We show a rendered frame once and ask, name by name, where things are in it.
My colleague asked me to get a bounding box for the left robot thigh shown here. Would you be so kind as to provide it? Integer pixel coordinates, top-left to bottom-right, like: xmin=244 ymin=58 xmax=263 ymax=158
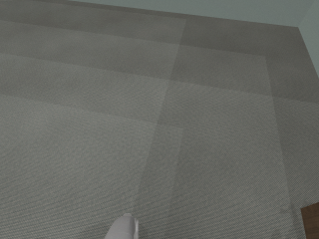
xmin=104 ymin=216 xmax=140 ymax=239

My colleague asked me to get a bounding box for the cupboard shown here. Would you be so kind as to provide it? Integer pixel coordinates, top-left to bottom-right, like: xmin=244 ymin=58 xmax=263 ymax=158
xmin=300 ymin=202 xmax=319 ymax=239

